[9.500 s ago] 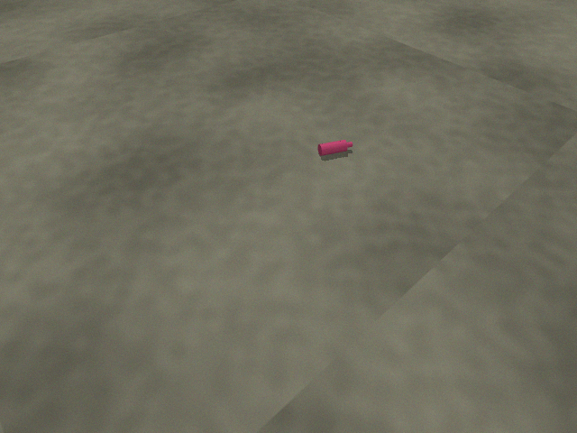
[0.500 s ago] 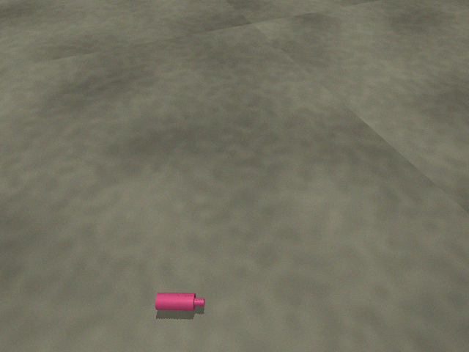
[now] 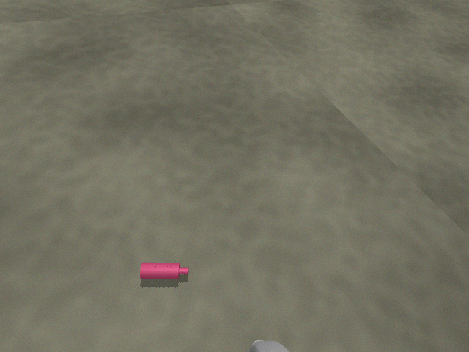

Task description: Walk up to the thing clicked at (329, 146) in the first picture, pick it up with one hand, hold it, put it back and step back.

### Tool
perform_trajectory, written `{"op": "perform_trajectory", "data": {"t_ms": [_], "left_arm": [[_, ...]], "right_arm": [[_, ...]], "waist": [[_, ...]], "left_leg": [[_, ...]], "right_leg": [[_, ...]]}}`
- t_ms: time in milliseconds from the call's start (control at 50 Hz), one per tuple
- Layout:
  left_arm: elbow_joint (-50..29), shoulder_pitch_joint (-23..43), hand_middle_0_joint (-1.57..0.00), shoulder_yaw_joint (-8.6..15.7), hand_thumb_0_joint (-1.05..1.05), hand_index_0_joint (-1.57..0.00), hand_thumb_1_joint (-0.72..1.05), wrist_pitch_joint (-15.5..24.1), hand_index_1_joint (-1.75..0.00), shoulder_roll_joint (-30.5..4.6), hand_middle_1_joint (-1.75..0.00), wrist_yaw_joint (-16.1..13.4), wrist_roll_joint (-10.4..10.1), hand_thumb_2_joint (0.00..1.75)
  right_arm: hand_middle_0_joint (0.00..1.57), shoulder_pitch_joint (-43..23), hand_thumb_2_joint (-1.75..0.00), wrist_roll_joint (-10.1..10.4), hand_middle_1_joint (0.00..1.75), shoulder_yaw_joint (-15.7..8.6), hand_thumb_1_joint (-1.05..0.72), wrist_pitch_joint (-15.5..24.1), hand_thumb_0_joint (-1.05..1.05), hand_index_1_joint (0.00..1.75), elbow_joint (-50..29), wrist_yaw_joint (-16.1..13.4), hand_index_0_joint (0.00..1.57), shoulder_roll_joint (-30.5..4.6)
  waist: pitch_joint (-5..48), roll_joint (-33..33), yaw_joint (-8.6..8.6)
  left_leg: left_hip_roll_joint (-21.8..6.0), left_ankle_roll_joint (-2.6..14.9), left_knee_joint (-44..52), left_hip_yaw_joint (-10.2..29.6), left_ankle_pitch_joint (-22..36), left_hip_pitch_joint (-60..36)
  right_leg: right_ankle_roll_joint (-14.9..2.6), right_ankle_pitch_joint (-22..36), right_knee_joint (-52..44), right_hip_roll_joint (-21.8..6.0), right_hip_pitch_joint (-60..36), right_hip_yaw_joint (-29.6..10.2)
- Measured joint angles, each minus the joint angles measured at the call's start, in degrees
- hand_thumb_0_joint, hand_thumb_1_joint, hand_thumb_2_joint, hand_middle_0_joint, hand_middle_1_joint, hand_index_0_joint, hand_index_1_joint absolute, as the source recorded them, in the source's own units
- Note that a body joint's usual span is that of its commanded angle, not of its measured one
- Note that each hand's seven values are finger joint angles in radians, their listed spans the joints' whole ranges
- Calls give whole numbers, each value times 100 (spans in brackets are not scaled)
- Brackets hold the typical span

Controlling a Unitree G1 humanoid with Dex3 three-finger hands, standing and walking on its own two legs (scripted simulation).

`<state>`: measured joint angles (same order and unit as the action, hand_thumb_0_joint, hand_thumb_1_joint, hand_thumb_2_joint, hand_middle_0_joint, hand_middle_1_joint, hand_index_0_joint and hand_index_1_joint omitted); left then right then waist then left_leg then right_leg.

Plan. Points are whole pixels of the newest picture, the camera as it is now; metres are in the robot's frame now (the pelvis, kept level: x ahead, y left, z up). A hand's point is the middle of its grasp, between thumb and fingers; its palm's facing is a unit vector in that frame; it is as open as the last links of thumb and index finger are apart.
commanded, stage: walk up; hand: left
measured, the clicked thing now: (165, 270) +0.54 +0.20 -0.74
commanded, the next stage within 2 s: none
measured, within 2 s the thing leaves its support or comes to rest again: neither
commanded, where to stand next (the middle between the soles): +0.13 -0.04 m, yaw +1 degrees
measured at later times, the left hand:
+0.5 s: hand out of the picture +0.12 +0.21 -0.11, palm faces +0.01 -0.89 -0.46, open 7.3 cm
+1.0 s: hand out of the picture +0.14 +0.23 -0.17, palm faces -0.01 -0.94 -0.35, open 7.3 cm
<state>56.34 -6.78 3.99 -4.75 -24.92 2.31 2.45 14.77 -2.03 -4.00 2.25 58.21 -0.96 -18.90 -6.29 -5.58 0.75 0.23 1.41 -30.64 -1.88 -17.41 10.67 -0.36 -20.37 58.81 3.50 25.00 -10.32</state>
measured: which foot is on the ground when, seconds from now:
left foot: down 0.00-0.28, up 0.30-0.72, down 0.74-1.00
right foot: up 0.00-0.24, down 0.26-0.76, up 0.78-1.00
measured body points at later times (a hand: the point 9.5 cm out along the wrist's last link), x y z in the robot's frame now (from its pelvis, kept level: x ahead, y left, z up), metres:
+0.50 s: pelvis +0.05 -0.07 +0.00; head +0.05 -0.11 +0.45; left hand +0.12 +0.25 -0.08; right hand +0.09 -0.39 -0.15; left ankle +0.10 +0.09 -0.67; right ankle +0.08 -0.18 -0.73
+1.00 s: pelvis +0.04 -0.03 -0.01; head +0.08 -0.01 +0.43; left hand +0.14 +0.28 -0.15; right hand +0.14 -0.34 -0.11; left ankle +0.07 +0.08 -0.73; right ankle +0.00 -0.16 -0.71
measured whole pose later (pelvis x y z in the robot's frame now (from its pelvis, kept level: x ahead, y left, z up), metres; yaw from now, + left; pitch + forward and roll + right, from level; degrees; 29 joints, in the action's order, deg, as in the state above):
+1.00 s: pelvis +0.04 -0.03 -0.01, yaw +1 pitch -1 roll +0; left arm 51.5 -7.9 2.3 -1.6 -22.2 -0.2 0.6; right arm 11.2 -1.6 -2.3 0.6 47.7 0.1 -21.4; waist -7.2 -2.5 0.3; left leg 1.0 1.7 -38.7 1.1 -17.4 20.0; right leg -0.8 -33.5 50.2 0.2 17.7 -2.5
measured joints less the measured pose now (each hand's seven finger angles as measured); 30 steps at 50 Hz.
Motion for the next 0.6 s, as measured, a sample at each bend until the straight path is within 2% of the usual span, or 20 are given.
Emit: {"op": "perform_trajectory", "data": {"t_ms": [100,160,220,260,280,300,340,400,500,560,600], "left_arm": [[178,-489,-20,40,0,-21,90,101,-30,-126,-30,115,-76,90],[180,-572,-20,29,0,-21,91,252,-30,-118,-30,149,-120,90],[76,-593,-20,3,0,-21,91,403,-30,-68,-30,172,-131,90],[-19,-639,-20,1,0,-21,90,534,-30,-42,-30,148,-126,90],[-49,-647,-20,18,0,-21,90,608,-30,-6,-30,110,-117,90],[-76,-635,-20,36,0,-21,90,665,-30,60,-30,60,-92,90],[-166,-650,-20,16,0,-21,90,718,-30,200,-30,-27,-33,90],[-250,-790,-20,-74,0,-21,90,732,-30,372,-30,-60,-56,90],[-323,-905,-21,-137,0,-21,90,779,-30,479,-30,-273,-152,90],[-419,-771,-21,-102,0,-21,90,677,-30,496,-30,-398,-186,90],[-537,-595,-21,-88,0,-21,90,571,-30,497,-30,-421,-182,90]], "right_arm": [[21,398,-89,-14,30,-79,-90,107,1,30,-181,79,21,-152],[21,519,-89,-32,30,-97,-90,69,1,30,-302,178,20,-316],[21,569,-90,-44,30,-112,-90,-30,1,30,-411,260,20,-496],[21,576,-90,-33,30,-113,-90,-128,1,30,-472,290,20,-604],[21,559,-90,-22,30,-113,-90,-180,1,30,-494,287,20,-662],[21,535,-90,-6,30,-111,-90,-233,1,30,-497,268,20,-714],[20,501,-90,46,29,-88,-91,-349,1,30,-450,230,20,-719],[20,410,-90,97,29,-25,-91,-387,1,30,-417,270,20,-668],[20,318,-90,55,29,-3,-91,-474,1,30,-638,330,20,-594],[20,143,-90,90,29,3,-91,-571,1,30,-730,260,20,-551],[20,32,-90,129,29,14,-91,-602,1,30,-796,181,20,-508]], "waist": [[220,8,116],[209,147,166],[168,325,193],[174,423,176],[146,536,172],[91,719,190],[108,942,138],[224,1060,-48],[217,1259,-118],[7,1254,-151],[-165,1178,-145]], "left_leg": [[-181,-58,606,-129,214,-465],[-315,-77,778,-168,248,-624],[-404,-117,638,-202,111,-638],[-432,-127,263,-235,-148,-535],[-502,-74,-100,-202,-377,-422],[-582,27,-572,-42,-701,-270],[-333,57,-1692,479,-1045,198],[57,48,-2661,668,-931,790],[170,-146,-2999,1109,-355,1514],[231,-261,-3182,1306,-342,1745],[251,-299,-3132,1260,-454,1780]], "right_leg": [[127,138,-589,-234,-280,67],[169,59,-1298,-382,-396,368],[133,-70,-2095,-504,-618,761],[87,211,-2678,-532,-890,956],[70,716,-2795,-471,-963,1005],[48,885,-2681,-374,-981,1109],[-11,648,-2434,-306,-989,1240],[-118,574,-2619,-326,-1194,1187],[-66,659,-3004,-333,-1517,1294],[-52,575,-2851,-399,-1416,1287],[-29,520,-2709,-493,-1266,1291]]}}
